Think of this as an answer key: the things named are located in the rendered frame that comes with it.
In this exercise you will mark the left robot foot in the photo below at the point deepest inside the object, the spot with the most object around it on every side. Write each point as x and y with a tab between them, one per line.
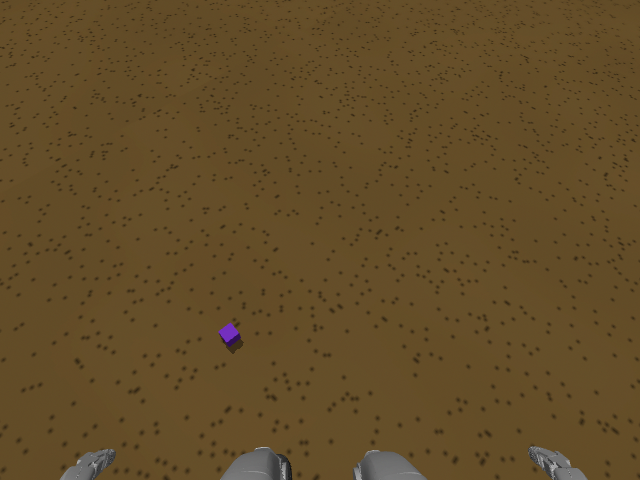
284	458

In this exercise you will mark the cube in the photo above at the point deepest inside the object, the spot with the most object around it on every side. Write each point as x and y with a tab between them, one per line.
229	334

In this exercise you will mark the left robot hand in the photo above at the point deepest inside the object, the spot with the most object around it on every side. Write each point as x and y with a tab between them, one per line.
90	465

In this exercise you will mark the right robot hand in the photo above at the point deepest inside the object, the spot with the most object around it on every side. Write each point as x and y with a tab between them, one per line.
556	465

